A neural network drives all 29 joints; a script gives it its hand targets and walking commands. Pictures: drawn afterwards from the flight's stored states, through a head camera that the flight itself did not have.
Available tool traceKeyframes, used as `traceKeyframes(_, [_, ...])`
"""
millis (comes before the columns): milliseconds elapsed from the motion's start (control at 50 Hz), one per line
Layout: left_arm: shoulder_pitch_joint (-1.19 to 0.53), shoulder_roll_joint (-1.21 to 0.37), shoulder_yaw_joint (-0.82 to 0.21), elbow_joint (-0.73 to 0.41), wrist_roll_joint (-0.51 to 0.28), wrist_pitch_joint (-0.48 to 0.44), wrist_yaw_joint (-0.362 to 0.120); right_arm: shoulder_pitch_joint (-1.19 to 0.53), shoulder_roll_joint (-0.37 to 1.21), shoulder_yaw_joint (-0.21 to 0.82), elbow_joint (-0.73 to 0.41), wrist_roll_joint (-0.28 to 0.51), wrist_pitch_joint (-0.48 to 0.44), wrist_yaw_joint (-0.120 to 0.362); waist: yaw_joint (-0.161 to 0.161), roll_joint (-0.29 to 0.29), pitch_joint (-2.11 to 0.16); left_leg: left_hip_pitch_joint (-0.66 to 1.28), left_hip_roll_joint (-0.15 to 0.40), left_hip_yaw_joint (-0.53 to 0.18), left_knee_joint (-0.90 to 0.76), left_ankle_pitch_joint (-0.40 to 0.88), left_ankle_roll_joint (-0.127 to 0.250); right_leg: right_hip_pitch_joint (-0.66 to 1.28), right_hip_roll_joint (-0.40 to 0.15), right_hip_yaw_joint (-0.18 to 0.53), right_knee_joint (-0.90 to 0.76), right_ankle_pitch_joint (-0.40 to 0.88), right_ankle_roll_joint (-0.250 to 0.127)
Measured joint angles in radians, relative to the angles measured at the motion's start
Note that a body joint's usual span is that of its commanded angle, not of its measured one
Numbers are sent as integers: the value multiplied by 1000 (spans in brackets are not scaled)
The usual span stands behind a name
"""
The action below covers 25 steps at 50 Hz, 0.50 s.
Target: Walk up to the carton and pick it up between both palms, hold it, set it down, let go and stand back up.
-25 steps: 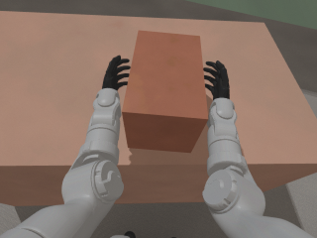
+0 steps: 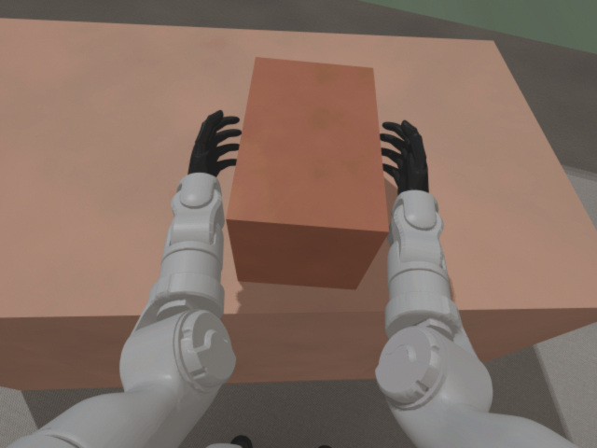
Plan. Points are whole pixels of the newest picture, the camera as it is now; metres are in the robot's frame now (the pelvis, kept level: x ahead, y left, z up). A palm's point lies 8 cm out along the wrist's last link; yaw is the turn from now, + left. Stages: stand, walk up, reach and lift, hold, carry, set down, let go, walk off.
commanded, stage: set down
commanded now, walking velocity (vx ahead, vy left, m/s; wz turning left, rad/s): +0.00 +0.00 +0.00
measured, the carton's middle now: (305, 174) +0.47 +0.05 +0.03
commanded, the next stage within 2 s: none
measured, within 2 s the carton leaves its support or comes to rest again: neither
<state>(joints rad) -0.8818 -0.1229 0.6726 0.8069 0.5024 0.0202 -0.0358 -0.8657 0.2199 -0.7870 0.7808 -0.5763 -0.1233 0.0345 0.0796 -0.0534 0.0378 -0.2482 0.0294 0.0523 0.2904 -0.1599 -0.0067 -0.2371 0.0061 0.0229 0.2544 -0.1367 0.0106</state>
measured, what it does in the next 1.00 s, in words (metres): stands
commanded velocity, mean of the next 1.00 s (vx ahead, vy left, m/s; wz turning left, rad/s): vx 0.00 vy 0.00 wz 0.00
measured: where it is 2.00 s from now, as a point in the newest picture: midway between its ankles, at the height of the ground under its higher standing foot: outside the picture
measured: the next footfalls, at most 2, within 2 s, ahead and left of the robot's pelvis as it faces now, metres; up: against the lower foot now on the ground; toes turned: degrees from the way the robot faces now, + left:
none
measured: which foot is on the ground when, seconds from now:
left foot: down 0.00-1.00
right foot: down 0.00-1.00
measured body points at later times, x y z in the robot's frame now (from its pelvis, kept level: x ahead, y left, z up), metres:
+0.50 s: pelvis +0.00 +0.00 +0.00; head +0.08 +0.03 +0.44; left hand +0.44 +0.19 +0.06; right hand +0.45 -0.09 +0.07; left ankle -0.02 +0.12 -0.75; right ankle -0.01 -0.12 -0.75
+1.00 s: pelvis -0.02 +0.00 -0.02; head +0.08 +0.01 +0.42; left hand +0.44 +0.20 +0.04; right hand +0.46 -0.10 +0.05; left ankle -0.02 +0.12 -0.75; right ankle -0.01 -0.12 -0.75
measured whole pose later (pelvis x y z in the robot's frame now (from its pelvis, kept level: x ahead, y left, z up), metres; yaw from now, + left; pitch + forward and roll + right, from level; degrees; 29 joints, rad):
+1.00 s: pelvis -0.02 +0.00 -0.02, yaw +0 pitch +20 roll -2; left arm -1.02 0.16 0.18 1.33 -0.01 -0.22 0.10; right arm -0.99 -0.11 -0.14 1.25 0.07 -0.19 -0.13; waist 0.07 0.00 -0.16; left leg -0.65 0.06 0.02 0.51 -0.20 -0.02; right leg -0.60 0.03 -0.01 0.40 -0.15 0.00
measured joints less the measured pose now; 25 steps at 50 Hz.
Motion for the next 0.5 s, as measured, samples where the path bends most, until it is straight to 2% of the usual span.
traceKeyframes(340, [-7,-10,38,-18,36,8,-25,-3,13,-11,-20,-28,15,3,-1,-8,17,19,-3,0,-16,7,0,9,-2,-1,7,-6,-1])
traceKeyframes(400, [-14,1,36,5,40,8,-14,-3,2,6,-2,-15,22,-4,1,-14,20,22,-2,3,-16,7,-1,8,-2,1,13,-8,-1])
traceKeyframes(500, [-21,63,-46,101,-22,-19,56,-9,-45,86,93,64,13,-51,-13,-19,5,-18,1,0,7,1,-4,-27,0,-2,27,-10,-3])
